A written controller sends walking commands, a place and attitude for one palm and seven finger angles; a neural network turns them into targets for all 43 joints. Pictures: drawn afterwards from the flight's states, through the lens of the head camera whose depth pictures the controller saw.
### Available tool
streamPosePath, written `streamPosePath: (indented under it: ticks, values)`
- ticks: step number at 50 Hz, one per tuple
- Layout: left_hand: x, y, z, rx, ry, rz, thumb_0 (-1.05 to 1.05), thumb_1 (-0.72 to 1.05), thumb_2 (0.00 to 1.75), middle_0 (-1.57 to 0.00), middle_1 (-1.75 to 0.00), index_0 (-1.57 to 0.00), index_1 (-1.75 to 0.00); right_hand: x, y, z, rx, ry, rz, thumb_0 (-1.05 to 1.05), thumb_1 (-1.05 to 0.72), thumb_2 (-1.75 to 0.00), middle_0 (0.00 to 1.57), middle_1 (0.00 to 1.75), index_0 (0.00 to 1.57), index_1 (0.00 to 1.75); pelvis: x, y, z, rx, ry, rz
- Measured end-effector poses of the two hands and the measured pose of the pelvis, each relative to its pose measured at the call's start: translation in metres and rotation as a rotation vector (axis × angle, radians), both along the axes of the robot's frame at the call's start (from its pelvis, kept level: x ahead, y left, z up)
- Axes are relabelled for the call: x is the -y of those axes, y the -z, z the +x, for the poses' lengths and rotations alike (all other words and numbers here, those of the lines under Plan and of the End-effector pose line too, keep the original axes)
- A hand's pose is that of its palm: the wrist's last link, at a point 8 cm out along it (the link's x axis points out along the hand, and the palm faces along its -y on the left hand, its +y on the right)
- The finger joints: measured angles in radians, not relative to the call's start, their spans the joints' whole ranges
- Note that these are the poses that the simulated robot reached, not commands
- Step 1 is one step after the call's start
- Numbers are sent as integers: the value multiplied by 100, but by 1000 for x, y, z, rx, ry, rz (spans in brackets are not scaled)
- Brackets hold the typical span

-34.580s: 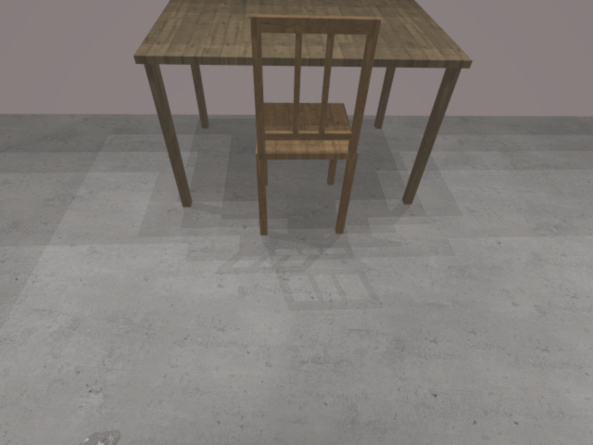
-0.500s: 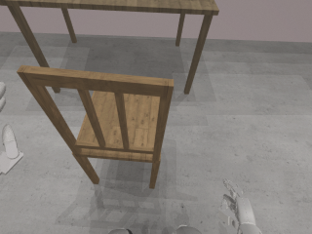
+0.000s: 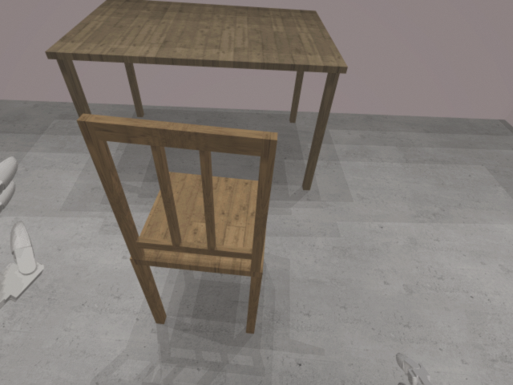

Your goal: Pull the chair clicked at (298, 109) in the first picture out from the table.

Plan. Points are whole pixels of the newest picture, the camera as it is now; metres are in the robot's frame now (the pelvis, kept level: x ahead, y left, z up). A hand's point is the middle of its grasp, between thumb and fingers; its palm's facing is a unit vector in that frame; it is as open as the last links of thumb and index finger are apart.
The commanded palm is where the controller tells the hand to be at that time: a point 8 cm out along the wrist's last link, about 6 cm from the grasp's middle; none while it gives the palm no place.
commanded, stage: stop stepping back and stand still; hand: left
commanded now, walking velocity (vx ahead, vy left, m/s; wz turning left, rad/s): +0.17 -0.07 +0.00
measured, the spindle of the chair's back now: (168, 201) +0.52 +0.22 -0.06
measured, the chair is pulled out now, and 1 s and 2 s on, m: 0.60 0.60 0.60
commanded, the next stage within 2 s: let the arm hang, fingers relaxed in 0.68 s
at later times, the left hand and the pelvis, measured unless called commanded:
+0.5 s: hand (51, 231) +0.25 +0.26 +0.18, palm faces +0.39 -0.81 -0.45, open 7.4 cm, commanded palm +0.18 +0.31 +0.18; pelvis +0.03 +0.01 +0.00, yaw -1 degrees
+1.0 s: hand out of the picture +0.15 +0.20 -0.13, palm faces +0.01 -0.97 -0.25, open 7.4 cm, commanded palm none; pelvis +0.02 +0.01 -0.01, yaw +0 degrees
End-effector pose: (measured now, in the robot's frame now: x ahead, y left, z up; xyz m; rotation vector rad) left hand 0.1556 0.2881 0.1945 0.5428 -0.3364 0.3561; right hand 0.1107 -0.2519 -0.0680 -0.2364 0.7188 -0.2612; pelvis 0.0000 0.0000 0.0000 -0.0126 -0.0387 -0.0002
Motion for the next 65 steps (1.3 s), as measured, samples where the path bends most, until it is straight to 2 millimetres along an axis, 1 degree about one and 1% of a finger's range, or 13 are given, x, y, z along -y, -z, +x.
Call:
streamPosePath:
  ticks: [5,10,15,24,28,39,41,45,49,52,53,58,65]
  values:
    - [-7,-14,-4,60,-44,53,2,89,90,-21,-30,-21,-31,-14,14,12,3,-33,66,1,-90,-90,20,30,20,30,4,4,1,2,0,-13]
    - [-18,13,7,-11,-95,-50,1,89,90,-21,-30,-20,-30,-22,18,23,-11,-50,75,1,-90,-90,20,30,20,30,-1,4,6,-4,11,-11]
    - [-15,34,23,-88,-74,-116,2,89,90,-21,-30,-20,-30,-25,7,34,-10,-50,49,1,-90,-90,20,30,20,30,-5,1,17,-9,16,-2]
    - [-10,3,48,-14,21,-7,2,89,90,-21,-30,-21,-31,-26,-7,68,19,-62,32,1,-90,-90,20,30,20,30,-8,-3,33,-20,15,-11]
    - [-15,3,55,-50,21,17,2,89,90,-21,-30,-21,-31,-27,-8,79,33,-44,48,1,-90,-90,20,30,20,30,-11,-4,37,-22,21,-8]
    - [-16,22,45,-132,-17,-54,2,89,90,-21,-30,-21,-31,-30,-4,74,-13,-48,48,1,-90,-90,20,30,20,30,-11,-5,36,-20,15,-8]
    - [-17,45,50,-208,-6,-53,1,89,90,-21,-30,-20,-30,-28,5,72,-31,-92,64,1,-90,-90,20,30,20,30,-13,-3,32,-37,-4,-9]
    - [-15,164,49,-667,-84,-257,1,90,90,-20,-30,-20,-30,-24,35,55,-139,-106,100,1,-90,-90,20,30,20,30,-16,4,24,-53,-11,5]
    - [26,273,-2,-1135,-98,-436,1,91,90,-19,-30,-19,-30,-26,50,19,-251,-73,125,1,-90,-90,20,30,20,30,-13,6,18,-37,-8,15]
    - [66,321,-54,-1373,-67,-551,1,91,90,-19,-30,-19,-30,-26,52,-18,-362,-46,119,1,-90,-90,20,30,20,30,-8,4,15,-21,-5,17]
    - [72,328,-67,-1396,-93,-601,0,93,90,-20,-30,-20,-30,-26,52,-31,-402,-38,114,0,-90,-90,20,30,20,30,-6,3,13,-18,-8,14]
    - [61,335,-107,-1468,-179,-608,-4,101,90,-21,-30,-20,-30,-21,56,-87,-577,-4,111,1,-91,-90,20,30,20,30,0,-1,6,-10,-14,1]
    - [46,325,-158,-1610,-292,-550,-1,95,90,-20,-30,-20,-30,-21,69,-131,-667,46,171,0,-91,-90,20,30,20,30,4,-3,2,-9,-7,6]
